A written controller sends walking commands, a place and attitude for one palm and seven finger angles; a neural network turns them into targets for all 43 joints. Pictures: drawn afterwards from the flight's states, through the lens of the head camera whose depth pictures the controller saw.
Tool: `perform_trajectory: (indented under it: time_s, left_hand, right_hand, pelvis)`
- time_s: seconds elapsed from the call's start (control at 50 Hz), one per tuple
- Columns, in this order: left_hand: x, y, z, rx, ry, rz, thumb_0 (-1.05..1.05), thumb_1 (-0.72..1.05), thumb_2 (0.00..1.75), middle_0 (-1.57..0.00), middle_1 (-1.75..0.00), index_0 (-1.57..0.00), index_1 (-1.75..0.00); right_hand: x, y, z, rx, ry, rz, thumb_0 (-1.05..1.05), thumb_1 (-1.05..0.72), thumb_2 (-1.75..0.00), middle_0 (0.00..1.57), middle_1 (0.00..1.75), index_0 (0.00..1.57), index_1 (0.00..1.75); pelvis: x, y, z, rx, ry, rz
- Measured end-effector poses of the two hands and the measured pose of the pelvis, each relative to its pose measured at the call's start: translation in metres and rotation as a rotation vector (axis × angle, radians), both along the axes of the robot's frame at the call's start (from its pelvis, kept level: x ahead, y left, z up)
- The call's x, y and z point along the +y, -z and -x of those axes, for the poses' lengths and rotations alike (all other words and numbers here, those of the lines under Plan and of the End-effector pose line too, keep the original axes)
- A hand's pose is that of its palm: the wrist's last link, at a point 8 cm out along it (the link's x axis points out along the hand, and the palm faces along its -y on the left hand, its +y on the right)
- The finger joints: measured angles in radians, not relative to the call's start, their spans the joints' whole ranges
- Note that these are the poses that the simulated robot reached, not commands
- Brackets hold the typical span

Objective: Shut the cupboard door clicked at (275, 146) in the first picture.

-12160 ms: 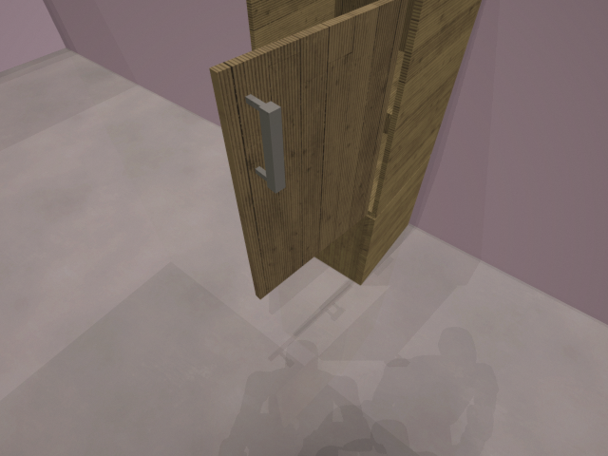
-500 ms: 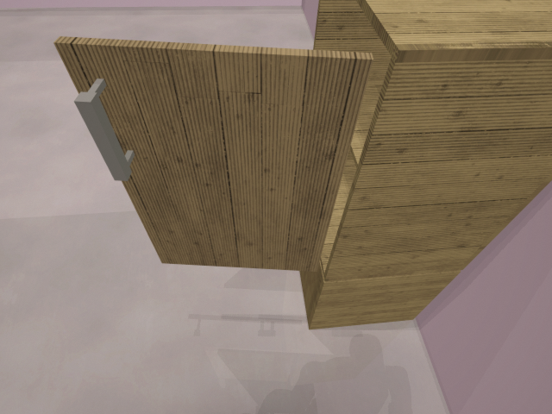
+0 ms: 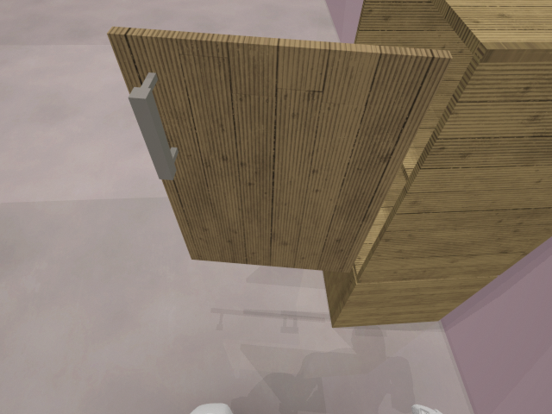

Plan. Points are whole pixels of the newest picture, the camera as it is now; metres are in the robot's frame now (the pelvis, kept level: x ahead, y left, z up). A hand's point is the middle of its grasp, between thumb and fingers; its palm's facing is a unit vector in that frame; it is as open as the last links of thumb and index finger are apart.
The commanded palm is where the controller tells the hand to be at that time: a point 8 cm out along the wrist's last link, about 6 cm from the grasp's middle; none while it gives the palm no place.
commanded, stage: come to a stop and stand still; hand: left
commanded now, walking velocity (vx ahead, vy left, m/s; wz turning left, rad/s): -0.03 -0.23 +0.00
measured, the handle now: (159, 129) +0.45 +0.23 +0.14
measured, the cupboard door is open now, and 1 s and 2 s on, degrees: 82 82 82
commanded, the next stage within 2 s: look again from close up in 1.48 s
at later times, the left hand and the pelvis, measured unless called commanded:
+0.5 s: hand out of the picture +0.04 +0.20 -0.15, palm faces +0.00 -0.97 -0.22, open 7.2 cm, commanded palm none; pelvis -0.01 +0.01 +0.01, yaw +0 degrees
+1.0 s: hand out of the picture -0.03 +0.13 -0.16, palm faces +0.07 -0.99 -0.14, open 7.3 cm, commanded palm none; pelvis +0.02 -0.01 +0.02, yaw +1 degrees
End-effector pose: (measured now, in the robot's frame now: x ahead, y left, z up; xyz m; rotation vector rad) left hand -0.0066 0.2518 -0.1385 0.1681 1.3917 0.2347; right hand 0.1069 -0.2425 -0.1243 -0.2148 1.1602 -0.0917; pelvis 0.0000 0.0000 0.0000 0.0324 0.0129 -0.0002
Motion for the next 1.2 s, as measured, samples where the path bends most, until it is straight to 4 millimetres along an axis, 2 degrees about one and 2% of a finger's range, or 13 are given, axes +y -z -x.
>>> perform_trajectory:
  time_s: [0.06,0.14,0.22,0.36,0.52,0.68,0.8,0.92,1.02,1.2]
  left_hand:
    - [0.023,0.01,-0.007,0.008,-0.012,-0.014,0.0,0.91,0.9,-0.2,-0.3,-0.21,-0.3]
    - [0.034,0.003,-0.026,-0.041,0.002,-0.006,0.0,0.91,0.9,-0.2,-0.3,-0.2,-0.29]
    - [0.029,-0.006,-0.041,-0.08,0.03,0.025,0.0,0.92,0.9,-0.19,-0.3,-0.2,-0.29]
    - [0.008,-0.012,-0.052,-0.099,0.084,0.044,0.0,0.92,0.9,-0.2,-0.3,-0.2,-0.29]
    - [-0.009,-0.016,-0.036,-0.109,0.087,0.031,0.0,0.94,0.9,-0.2,-0.3,-0.2,-0.3]
    - [-0.028,-0.011,-0.005,-0.028,0.051,0.063,0.0,0.94,0.9,-0.2,-0.3,-0.2,-0.3]
    - [-0.049,-0.011,0.02,0.052,0.018,0.099,0.0,0.92,0.9,-0.2,-0.3,-0.2,-0.29]
    - [-0.066,-0.012,0.033,0.097,-0.008,0.119,0.0,0.92,0.9,-0.2,-0.3,-0.2,-0.3]
    - [-0.074,-0.011,0.03,0.098,-0.023,0.122,0.0,0.91,0.9,-0.2,-0.3,-0.2,-0.3]
    - [-0.077,-0.01,0.013,0.077,-0.02,0.109,0.0,0.91,0.9,-0.2,-0.3,-0.2,-0.3]
  right_hand:
    - [0.017,-0.002,0.002,-0.003,-0.008,0.024,0.0,-0.91,-0.89,0.2,0.29,0.2,0.3]
    - [0.038,-0.007,0.021,0.04,-0.009,0.023,0.0,-0.91,-0.89,0.2,0.29,0.2,0.3]
    - [0.05,-0.007,0.04,0.073,0.024,0.008,0.0,-0.92,-0.89,0.2,0.29,0.2,0.3]
    - [0.047,0.006,0.081,0.131,0.1,-0.024,0.0,-0.93,-0.89,0.21,0.29,0.2,0.3]
    - [0.038,0.011,0.132,0.241,0.146,-0.056,0.0,-0.92,-0.89,0.2,0.29,0.2,0.3]
    - [0.042,0.008,0.156,0.326,0.146,-0.077,0.0,-0.91,-0.89,0.2,0.29,0.2,0.3]
    - [0.044,0.008,0.153,0.354,0.132,-0.092,0.0,-0.91,-0.89,0.2,0.29,0.2,0.3]
    - [0.042,0.01,0.129,0.325,0.117,-0.097,0.0,-0.91,-0.89,0.2,0.29,0.2,0.3]
    - [0.03,0.011,0.11,0.302,0.105,-0.071,0.02,-0.93,-0.89,0.2,0.29,0.2,0.3]
    - [0.012,0.01,0.083,0.257,0.099,-0.039,0.01,-0.93,-0.89,0.2,0.29,0.2,0.3]
  pelvis:
    - [0.013,0.003,0.001,-0.007,-0.01,-0.001]
    - [0.023,-0.006,0.001,0.0,-0.019,0.017]
    - [0.031,-0.013,0.001,0.007,-0.017,0.021]
    - [0.03,-0.012,0.008,0.003,-0.001,0.009]
    - [0.013,-0.014,0.012,-0.028,-0.007,0.024]
    - [0.001,-0.016,0.007,-0.032,-0.01,0.021]
    - [-0.003,-0.018,0.001,-0.023,-0.011,0.018]
    - [-0.008,-0.018,-0.008,-0.019,-0.009,0.013]
    - [-0.012,-0.017,-0.017,-0.022,-0.01,0.009]
    - [-0.018,-0.017,-0.029,-0.024,-0.008,0.005]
